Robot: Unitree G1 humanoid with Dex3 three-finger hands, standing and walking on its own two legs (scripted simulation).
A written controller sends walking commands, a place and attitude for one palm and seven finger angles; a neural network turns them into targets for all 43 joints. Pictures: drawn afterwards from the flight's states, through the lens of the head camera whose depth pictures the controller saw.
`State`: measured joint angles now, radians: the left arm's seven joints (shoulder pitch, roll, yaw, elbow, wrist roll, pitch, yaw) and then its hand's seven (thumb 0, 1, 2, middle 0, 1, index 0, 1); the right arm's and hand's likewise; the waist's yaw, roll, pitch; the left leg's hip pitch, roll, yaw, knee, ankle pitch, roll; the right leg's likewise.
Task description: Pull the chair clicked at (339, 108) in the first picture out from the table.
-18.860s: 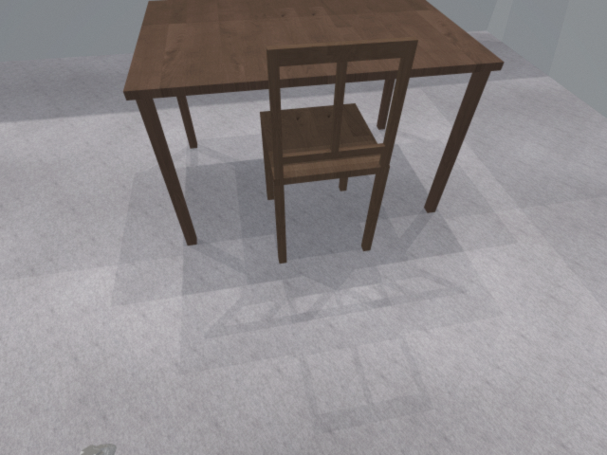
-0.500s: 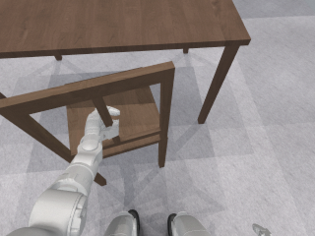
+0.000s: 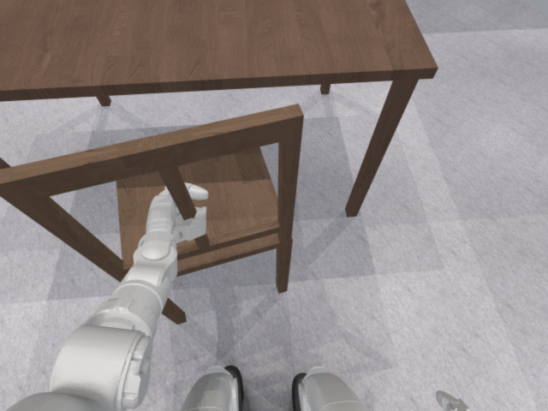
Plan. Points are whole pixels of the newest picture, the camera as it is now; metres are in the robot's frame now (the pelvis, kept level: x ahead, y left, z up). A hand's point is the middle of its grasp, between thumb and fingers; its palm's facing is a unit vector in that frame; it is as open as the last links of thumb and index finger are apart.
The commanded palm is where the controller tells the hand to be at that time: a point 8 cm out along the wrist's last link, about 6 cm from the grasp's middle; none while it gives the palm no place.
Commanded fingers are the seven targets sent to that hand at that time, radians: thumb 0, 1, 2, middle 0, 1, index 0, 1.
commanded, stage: step backward, pulling the chair out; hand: left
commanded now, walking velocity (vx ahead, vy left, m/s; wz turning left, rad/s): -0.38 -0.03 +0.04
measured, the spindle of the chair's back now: (188, 211) +0.44 +0.14 -0.05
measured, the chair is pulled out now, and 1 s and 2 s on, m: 0.16 0.16 0.16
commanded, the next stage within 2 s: none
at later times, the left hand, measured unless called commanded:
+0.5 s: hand (198, 222) +0.41 +0.12 -0.04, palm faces -0.02 -0.98 -0.19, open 5.3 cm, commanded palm +0.41 +0.16 -0.04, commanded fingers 0.00 0.90 0.90 -0.50 -1.45 -0.50 -1.45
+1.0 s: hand (198, 222) +0.41 +0.12 -0.04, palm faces -0.01 -0.98 -0.19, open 5.3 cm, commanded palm +0.41 +0.16 -0.04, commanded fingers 0.00 0.90 0.90 -0.50 -1.45 -0.50 -1.45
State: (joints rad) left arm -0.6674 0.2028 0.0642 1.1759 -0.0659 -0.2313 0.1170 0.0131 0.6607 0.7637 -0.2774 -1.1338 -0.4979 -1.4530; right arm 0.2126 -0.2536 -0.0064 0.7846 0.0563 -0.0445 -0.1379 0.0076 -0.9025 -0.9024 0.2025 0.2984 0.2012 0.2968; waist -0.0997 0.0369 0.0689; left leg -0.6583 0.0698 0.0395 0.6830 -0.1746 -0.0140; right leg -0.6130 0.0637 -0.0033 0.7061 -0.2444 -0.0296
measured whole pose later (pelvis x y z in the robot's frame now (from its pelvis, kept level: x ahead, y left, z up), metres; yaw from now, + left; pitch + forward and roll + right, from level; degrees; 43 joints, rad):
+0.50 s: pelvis +0.00 +0.01 +0.00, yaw +0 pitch +8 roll -1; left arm -0.68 0.21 0.05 1.18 -0.06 -0.22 0.11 0.01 0.67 0.75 -0.25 -1.16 -0.50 -1.45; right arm 0.21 -0.24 -0.01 0.79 0.05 -0.04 -0.13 0.01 -0.90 -0.90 0.20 0.30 0.20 0.30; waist -0.10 0.02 0.07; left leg -0.66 0.07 0.05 0.69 -0.18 -0.01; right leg -0.61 0.06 0.00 0.71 -0.24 -0.02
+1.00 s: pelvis -0.01 +0.00 +0.00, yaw +0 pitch +8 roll -1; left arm -0.68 0.21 0.05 1.17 -0.06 -0.21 0.11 0.01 0.66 0.75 -0.25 -1.17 -0.50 -1.45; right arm 0.21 -0.25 -0.01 0.78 0.05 -0.04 -0.13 0.01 -0.90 -0.90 0.20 0.30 0.20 0.30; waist -0.10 0.03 0.09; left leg -0.65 0.07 0.04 0.69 -0.18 -0.01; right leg -0.61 0.06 0.00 0.71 -0.24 -0.02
